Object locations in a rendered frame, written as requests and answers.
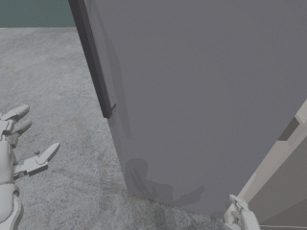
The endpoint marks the robot left forearm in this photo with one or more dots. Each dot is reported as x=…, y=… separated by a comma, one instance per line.
x=11, y=208

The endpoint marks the fridge door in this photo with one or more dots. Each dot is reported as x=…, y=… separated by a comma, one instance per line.
x=203, y=90

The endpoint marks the left robot hand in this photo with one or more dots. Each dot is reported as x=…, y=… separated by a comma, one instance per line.
x=9, y=134

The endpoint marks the right robot hand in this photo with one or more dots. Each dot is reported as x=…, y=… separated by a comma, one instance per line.
x=246, y=221

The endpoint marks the handle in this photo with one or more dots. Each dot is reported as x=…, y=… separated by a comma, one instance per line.
x=80, y=15

